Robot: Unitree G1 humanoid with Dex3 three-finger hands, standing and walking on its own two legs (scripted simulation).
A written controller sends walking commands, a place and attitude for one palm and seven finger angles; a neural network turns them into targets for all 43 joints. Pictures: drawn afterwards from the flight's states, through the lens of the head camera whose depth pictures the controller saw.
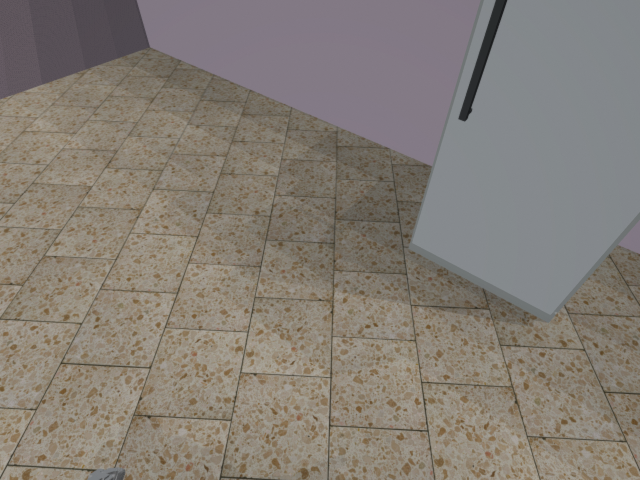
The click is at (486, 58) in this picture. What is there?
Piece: fridge door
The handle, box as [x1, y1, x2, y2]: [458, 0, 506, 120]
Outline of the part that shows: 506,0 495,1 458,118 465,120 471,111 470,107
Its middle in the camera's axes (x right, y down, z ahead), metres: +0.42 -0.51 +0.92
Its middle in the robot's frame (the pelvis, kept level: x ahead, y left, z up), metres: +1.07 -0.36 +0.16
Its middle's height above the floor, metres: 0.93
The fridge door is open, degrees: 0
